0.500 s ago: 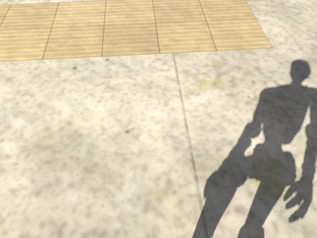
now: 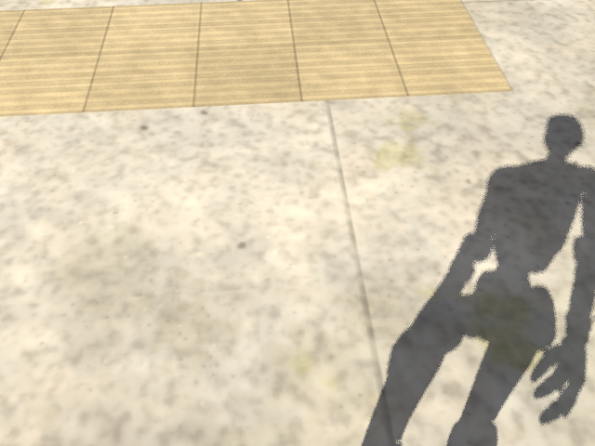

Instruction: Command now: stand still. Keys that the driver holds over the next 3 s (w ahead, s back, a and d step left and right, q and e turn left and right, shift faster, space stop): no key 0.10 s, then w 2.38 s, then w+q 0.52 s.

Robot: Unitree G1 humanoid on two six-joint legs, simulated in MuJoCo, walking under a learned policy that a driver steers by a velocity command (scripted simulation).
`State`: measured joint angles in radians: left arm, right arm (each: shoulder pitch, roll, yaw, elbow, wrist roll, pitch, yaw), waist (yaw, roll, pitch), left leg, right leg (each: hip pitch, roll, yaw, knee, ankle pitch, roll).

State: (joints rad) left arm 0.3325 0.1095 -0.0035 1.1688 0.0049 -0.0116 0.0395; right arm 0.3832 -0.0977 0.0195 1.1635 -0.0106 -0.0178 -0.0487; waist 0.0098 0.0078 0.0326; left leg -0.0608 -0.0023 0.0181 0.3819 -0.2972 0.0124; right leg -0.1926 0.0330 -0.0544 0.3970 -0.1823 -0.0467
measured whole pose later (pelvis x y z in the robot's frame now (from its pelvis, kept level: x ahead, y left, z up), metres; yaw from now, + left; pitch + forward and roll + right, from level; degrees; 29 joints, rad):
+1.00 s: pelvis +0.36 -0.02 -0.02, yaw +0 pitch -1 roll +1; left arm 0.42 0.16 0.02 1.08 0.01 -0.09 0.00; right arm 0.13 -0.19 -0.07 0.96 -0.02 -0.07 0.02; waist 0.01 -0.01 0.08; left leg -0.38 -0.07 0.14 0.55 -0.17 0.14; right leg -0.20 0.02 -0.01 1.16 -0.38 -0.10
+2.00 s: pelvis +0.91 -0.05 -0.01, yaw +0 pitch +1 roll -1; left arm 0.49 0.16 0.03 1.08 0.02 -0.10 0.01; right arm 0.00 -0.17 -0.03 0.88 -0.02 -0.05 0.03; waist 0.07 0.02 0.06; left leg -0.53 0.03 0.09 0.57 -0.09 0.09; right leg 0.14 0.07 -0.08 0.19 -0.35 -0.05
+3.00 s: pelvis +1.44 -0.04 +0.00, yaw +14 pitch +0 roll -1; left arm 0.41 0.19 0.05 1.01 0.02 -0.11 0.01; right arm 0.12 -0.21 -0.06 0.88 -0.03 -0.01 0.05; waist 0.03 0.03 0.05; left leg -0.66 0.10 0.05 0.81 -0.01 0.07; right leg 0.02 0.02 -0.27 0.24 -0.27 -0.05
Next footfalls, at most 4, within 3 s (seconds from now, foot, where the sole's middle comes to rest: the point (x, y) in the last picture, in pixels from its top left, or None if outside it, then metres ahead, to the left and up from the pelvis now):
0.42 right None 0.13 -0.11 -0.78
0.92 left None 0.48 0.03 -0.78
1.48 right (365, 336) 0.80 -0.13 -0.78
2.04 left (298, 242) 1.11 0.04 -0.78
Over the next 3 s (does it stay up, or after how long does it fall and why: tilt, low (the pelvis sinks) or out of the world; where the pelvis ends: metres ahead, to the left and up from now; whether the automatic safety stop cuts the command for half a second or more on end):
stays up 1.44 -0.04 0.00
